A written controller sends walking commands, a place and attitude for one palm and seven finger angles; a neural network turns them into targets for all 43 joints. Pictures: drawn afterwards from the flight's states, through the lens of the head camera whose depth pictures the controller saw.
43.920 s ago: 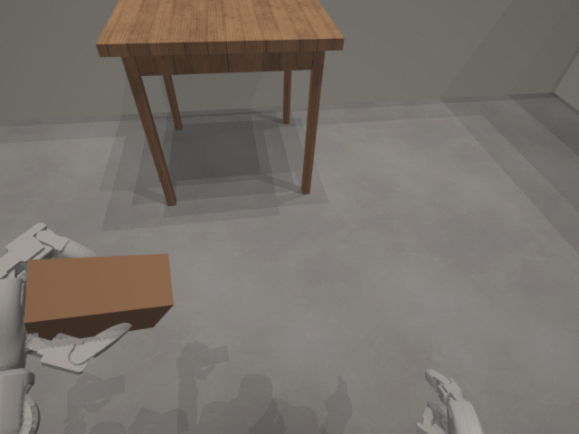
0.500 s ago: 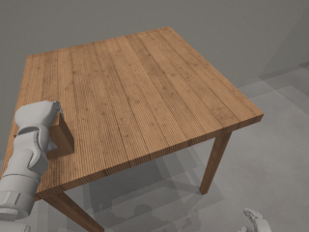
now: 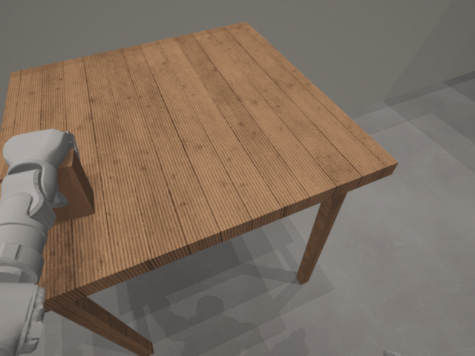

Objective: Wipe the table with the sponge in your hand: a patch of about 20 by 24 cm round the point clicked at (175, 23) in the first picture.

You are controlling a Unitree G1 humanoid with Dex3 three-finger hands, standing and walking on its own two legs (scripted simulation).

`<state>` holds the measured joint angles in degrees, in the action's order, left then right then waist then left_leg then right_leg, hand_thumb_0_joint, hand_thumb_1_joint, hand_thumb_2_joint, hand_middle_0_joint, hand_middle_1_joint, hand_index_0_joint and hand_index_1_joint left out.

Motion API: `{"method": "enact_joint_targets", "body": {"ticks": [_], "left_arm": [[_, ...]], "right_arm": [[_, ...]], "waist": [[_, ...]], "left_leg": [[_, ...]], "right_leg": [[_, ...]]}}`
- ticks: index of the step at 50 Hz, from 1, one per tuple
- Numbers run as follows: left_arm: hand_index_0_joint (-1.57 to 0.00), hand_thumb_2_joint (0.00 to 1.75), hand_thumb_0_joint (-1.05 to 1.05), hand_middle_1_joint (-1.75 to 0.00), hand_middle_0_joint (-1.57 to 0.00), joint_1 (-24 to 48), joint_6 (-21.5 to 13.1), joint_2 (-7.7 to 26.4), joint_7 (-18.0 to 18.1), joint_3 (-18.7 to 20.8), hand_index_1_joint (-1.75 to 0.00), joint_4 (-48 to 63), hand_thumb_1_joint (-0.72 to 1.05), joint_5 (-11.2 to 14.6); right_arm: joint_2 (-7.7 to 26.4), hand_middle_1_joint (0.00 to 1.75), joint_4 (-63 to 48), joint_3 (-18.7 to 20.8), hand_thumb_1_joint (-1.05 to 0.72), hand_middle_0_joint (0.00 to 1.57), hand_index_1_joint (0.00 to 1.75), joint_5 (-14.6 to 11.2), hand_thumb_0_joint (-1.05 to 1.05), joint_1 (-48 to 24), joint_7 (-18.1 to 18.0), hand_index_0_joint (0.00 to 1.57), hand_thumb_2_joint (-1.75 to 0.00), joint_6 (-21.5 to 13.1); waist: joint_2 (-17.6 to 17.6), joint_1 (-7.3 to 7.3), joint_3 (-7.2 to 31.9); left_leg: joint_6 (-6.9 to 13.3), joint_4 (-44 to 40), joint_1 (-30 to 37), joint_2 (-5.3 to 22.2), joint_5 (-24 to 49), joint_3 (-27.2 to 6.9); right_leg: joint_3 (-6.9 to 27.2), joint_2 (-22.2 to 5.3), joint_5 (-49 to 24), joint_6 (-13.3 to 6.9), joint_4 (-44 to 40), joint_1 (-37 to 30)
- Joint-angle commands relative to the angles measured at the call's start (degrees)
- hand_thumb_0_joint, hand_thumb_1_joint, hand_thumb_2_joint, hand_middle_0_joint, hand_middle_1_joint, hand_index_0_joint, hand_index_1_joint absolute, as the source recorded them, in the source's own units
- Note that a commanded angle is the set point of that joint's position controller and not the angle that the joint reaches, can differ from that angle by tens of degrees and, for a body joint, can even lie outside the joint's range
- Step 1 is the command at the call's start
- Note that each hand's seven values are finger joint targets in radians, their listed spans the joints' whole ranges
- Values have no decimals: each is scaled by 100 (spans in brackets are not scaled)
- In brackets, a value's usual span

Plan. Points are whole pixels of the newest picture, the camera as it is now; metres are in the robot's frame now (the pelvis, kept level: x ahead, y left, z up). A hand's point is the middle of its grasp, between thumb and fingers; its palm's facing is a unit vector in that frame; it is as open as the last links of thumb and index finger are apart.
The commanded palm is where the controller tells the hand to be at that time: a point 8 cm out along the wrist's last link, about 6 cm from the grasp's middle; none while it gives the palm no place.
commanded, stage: wipe forward along the first lane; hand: left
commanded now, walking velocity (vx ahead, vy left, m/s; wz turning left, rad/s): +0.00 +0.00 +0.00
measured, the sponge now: (57, 196) +0.36 +0.37 +0.05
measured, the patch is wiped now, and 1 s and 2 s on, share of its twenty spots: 0.10 0.20 0.45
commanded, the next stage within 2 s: slide across to the middle lane in 0.50 s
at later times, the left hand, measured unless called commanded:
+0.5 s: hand (54, 156) +0.42 +0.37 +0.10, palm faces -0.13 +0.04 -0.99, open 9.9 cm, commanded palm +0.42 +0.38 +0.14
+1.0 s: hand (76, 142) +0.45 +0.34 +0.11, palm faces -0.08 +0.04 -1.00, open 9.9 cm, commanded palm +0.44 +0.34 +0.16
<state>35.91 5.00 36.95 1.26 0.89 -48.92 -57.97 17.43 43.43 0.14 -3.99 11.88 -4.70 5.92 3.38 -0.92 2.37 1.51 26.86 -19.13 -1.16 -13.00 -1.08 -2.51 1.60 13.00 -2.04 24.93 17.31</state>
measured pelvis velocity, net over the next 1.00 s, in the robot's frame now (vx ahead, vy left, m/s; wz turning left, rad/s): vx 0.02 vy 0.02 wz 0.00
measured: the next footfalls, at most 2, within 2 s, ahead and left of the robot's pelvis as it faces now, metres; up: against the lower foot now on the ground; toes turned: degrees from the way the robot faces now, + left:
none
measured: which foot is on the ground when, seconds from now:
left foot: down 0.00-1.00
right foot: down 0.00-1.00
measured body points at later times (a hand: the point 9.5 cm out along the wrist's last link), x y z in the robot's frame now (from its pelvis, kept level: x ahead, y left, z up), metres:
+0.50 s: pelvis +0.01 +0.01 +0.00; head +0.06 +0.00 +0.44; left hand +0.42 +0.37 +0.15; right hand +0.06 -0.28 -0.14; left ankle +0.00 +0.11 -0.74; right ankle -0.01 -0.10 -0.74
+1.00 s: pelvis +0.02 +0.02 +0.00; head +0.07 +0.00 +0.45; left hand +0.45 +0.33 +0.16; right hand +0.09 -0.25 -0.14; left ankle +0.00 +0.11 -0.74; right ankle -0.01 -0.10 -0.74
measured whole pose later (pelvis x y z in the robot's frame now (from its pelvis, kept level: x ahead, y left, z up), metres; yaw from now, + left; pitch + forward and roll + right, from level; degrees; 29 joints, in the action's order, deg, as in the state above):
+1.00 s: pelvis +0.02 +0.02 +0.00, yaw +0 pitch +8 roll -1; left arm 46.8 5.9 36.1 4.7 -2.4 -57.2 -58.3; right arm 16.2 44.3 0.4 -4.0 14.5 -3.6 6.4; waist 3.2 1.8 3.0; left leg 2.7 28.0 -21.7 -2.2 -14.6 -0.7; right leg -2.1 0.6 14.2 -0.7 25.2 19.5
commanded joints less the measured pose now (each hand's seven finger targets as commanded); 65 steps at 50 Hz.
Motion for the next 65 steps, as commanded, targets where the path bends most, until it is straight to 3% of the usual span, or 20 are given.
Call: {"method": "enact_joint_targets", "body": {"ticks": [1,2,4,7,9,12,17,19,22,24,29,34,37,40,42,45,48,49,59,65], "left_arm": [[-120,130,0,-160,-120,2010,-16,1742,290,399,-160,146,10,-192],[-120,130,0,-160,-120,2100,-47,1611,294,279,-160,206,10,-176],[-120,130,0,-160,-120,2128,-90,1975,302,545,-160,100,10,-178],[-120,130,0,-160,-120,2197,-121,1918,315,444,-160,-115,10,-179],[-120,130,0,-160,-120,2391,-156,2192,311,593,-160,-147,10,-208],[-120,130,0,-160,-120,2363,-195,1944,332,365,-160,-285,10,-266],[-120,130,0,-160,-120,2634,-246,1992,388,354,-160,-417,10,-309],[-120,130,0,-160,-120,2526,-301,2190,420,601,-160,-378,10,-295],[-120,130,0,-160,-120,2588,-302,2079,451,470,-160,-547,10,-271],[-120,130,0,-160,-120,2691,-323,2408,477,700,-160,-501,10,-299],[-120,130,0,-160,-120,3056,-250,2463,519,557,-160,-691,10,-425],[-120,130,0,-160,-120,3172,-285,1822,473,147,-160,-153,10,-356],[-120,130,0,-160,-120,3218,-253,1581,464,57,-160,-29,10,-99],[-120,130,0,-160,-120,3388,-264,1464,454,32,-160,306,10,173],[-120,130,0,-160,-120,3389,-140,1223,450,-179,-160,135,10,171],[-120,130,0,-160,-120,3833,17,1445,499,-93,-160,393,10,-9],[-120,130,0,-160,-120,3787,177,1535,605,52,-160,190,10,-66],[-120,130,0,-160,-120,3751,186,1686,592,216,-160,294,10,-35],[-120,130,0,-160,-120,3543,570,1467,548,147,-160,331,10,-72],[-120,130,0,-160,-120,3668,674,1231,429,-95,-160,475,10,-55]], "right_arm": [[868,30,-514,270,-90,20,30,27,0,-9,-41,20,-90,-185],[863,30,-530,271,-90,20,30,29,0,5,-31,20,-90,-191],[911,30,-498,279,-90,20,30,36,0,67,-24,20,-90,-160],[895,30,-492,285,-90,20,30,16,0,156,-14,20,-90,-143],[947,30,-459,284,-90,20,30,23,0,205,-23,20,-90,-120],[914,30,-459,298,-90,20,30,10,0,298,4,20,-90,-113],[947,30,-419,324,-90,20,30,18,0,458,14,20,-90,-90],[960,30,-400,363,-90,20,30,48,0,531,26,20,-90,-85],[959,30,-393,358,-90,20,30,25,0,587,32,20,-90,-65],[996,30,-366,363,-90,20,30,39,0,615,28,20,-90,-51],[1007,30,-347,341,-90,20,30,38,0,698,31,20,-90,-39],[890,30,-416,395,-90,20,30,61,0,704,57,20,-90,-58],[870,30,-412,395,-90,20,30,48,0,675,47,20,-90,-66],[832,30,-427,385,-90,20,30,26,0,594,19,20,-90,-98],[835,30,-373,350,-90,20,30,15,0,528,27,20,-90,-103],[844,30,-358,320,-90,20,30,28,0,468,34,20,-90,-106],[826,30,-328,296,-90,20,30,40,0,450,55,20,-90,-118],[852,30,-343,297,-90,20,30,53,0,424,60,20,-90,-113],[817,30,-442,279,-90,20,30,78,0,256,161,20,-90,-52],[811,30,-445,283,-90,20,30,57,0,231,162,20,-90,-37]], "waist": [[-469,186,1224],[-421,222,1291],[-307,145,1458],[-377,223,1405],[-298,232,1474],[-202,274,1448],[-224,374,1488],[-161,259,1744],[-319,365,1572],[-152,306,1757],[-70,427,1593],[426,395,2117],[124,452,1977],[249,436,2124],[59,498,1751],[338,436,1815],[92,421,1807],[133,317,2008],[33,240,2438],[61,350,2250]], "left_leg": [[216,-182,163,-103,761,39],[221,-159,191,-97,802,60],[210,-164,164,-92,891,39],[229,-100,59,-97,823,62],[223,-116,38,-90,848,39],[217,-51,46,-90,895,39],[212,6,54,-53,953,-5],[210,34,133,-45,1211,-16],[217,77,-4,-53,1052,-1],[204,73,16,-51,1151,-16],[206,96,-69,-55,992,-31],[129,173,596,25,1639,-117],[142,145,691,57,1550,-157],[122,80,948,56,1785,-179],[121,-6,841,55,1595,-195],[38,-123,1015,62,1753,-263],[64,-116,900,27,1798,-207],[46,-141,922,23,1994,-190],[65,-68,1075,15,2754,-56],[120,-45,1133,-7,2804,-5]], "right_leg": [[288,41,-917,-113,-280,-480],[288,29,-1016,-102,-264,-475],[331,36,-1113,-130,-253,-581],[322,30,-1111,-96,-226,-546],[355,39,-1130,-112,-236,-543],[304,55,-1124,-113,-184,-392],[284,79,-1099,-120,-139,-211],[299,93,-1323,-151,-97,-342],[287,91,-1242,-109,-88,-237],[316,97,-1304,-135,-60,-302],[298,108,-1095,-130,-63,-69],[231,138,-1300,-179,19,-15],[204,151,-1192,-146,-35,7],[197,136,-1294,-133,-40,-129],[155,132,-1160,-123,-98,-23],[139,132,-1069,-173,-120,-26],[138,130,-1255,-173,-130,-238],[155,117,-1450,-188,-126,-422],[180,74,-2295,-144,-65,-939],[199,55,-2485,-108,-63,-931]]}}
